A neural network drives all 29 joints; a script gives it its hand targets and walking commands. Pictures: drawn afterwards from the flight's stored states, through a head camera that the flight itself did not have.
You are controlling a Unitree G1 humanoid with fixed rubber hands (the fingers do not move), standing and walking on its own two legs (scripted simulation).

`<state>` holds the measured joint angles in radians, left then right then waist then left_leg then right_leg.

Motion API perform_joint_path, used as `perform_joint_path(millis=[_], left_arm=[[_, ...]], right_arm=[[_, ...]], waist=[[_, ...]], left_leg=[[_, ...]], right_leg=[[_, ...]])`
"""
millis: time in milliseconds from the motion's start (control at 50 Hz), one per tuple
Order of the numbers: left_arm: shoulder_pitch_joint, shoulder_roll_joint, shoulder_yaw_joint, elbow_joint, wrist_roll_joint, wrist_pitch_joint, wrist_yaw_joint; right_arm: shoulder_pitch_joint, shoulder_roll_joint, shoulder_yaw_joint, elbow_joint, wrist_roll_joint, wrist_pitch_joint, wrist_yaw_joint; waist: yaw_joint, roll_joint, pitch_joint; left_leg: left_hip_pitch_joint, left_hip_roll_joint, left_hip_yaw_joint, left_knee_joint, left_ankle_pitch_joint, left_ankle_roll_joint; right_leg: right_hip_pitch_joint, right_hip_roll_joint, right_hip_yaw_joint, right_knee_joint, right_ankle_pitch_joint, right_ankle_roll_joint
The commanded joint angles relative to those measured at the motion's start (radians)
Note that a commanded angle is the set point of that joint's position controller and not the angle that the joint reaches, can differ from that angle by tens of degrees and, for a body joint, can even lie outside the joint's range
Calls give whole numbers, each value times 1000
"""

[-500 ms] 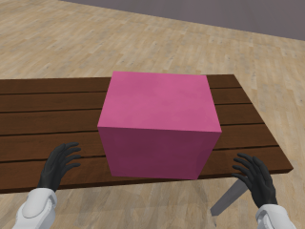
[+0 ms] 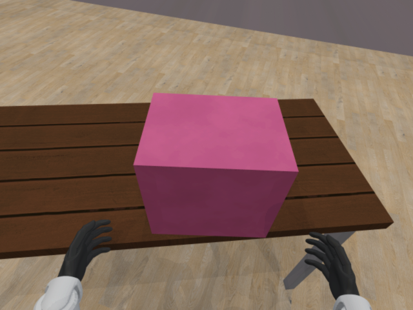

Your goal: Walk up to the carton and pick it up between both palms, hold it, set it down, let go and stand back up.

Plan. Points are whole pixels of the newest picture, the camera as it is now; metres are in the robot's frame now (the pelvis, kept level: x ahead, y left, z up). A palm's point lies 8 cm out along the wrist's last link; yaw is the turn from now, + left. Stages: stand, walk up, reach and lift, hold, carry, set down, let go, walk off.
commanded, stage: set down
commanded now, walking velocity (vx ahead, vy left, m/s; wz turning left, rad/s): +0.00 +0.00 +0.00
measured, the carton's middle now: (212, 168) +0.39 +0.02 +0.04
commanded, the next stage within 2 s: let go in 0.96 s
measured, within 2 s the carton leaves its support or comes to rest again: neither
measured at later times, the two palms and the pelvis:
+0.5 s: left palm (82, 265) +0.18 +0.24 -0.01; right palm (322, 297) +0.18 -0.22 -0.07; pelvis +0.00 +0.00 +0.00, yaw +1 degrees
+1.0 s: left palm (86, 258) +0.20 +0.24 +0.00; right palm (337, 308) +0.16 -0.25 -0.07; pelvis -0.01 -0.02 +0.00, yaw +1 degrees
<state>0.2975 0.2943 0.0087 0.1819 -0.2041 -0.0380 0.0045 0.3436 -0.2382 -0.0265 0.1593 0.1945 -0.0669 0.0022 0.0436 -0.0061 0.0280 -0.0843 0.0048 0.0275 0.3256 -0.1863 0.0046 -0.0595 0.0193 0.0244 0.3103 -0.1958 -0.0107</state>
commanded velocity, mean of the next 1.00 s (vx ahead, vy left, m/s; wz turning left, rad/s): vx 0.00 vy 0.00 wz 0.00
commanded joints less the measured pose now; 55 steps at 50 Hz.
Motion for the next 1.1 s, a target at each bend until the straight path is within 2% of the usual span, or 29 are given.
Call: perform_joint_path(millis=[0, 140, 240, 400, 540, 720, 900, 1080], left_arm=[[-106, 89, 49, -86, 28, 16, 7], [-104, 38, 52, 3, 83, 47, 4], [-93, 9, 40, 86, 103, 54, -10], [-91, -27, 19, 253, 136, 99, -42], [-122, -57, 12, 338, 162, 191, -68], [-176, -77, 16, 376, 191, 284, -92], [-186, -87, 18, 372, 213, 307, -99], [-177, -82, 19, 344, 217, 306, -92]], right_arm=[[-95, -110, -41, -73, -25, -17, 7], [-115, -93, -25, 49, -64, -34, 15], [-131, -83, -22, 131, -101, -70, 9], [-164, -74, -12, 293, -166, -107, -10], [-206, -76, -5, 367, -197, -87, -20], [-244, -79, 8, 342, -212, -33, -20], [-229, -81, 18, 299, -202, 7, -10], [-222, -89, 3, 262, -206, 17, 3]], waist=[[-3, 20, -23], [-4, 22, -25], [-16, -14, -10], [-30, -81, 41], [-32, -113, 91], [-34, -156, 134], [-42, -167, 149], [-48, -152, 141]], left_leg=[[52, 1, 9, -37, 167, -35], [77, 0, 22, -23, 216, -38], [89, -1, 23, -12, 220, -35], [86, -1, 26, -9, 167, -31], [81, -2, 36, -26, 79, -24], [74, -11, 55, -40, -11, -3], [93, -20, 57, -45, -28, 8], [99, -20, 51, -45, -32, 3]], right_leg=[[-81, -13, 15, -89, -9, -37], [-74, -3, -2, -84, 43, -33], [-82, 3, -11, -84, 58, -26], [-96, 7, -27, -85, 44, -13], [-112, 4, -36, -94, -19, -1], [-119, -7, -25, -96, -70, 21], [-134, -21, -6, -107, -86, 30], [-152, -21, -7, -102, -85, 28]])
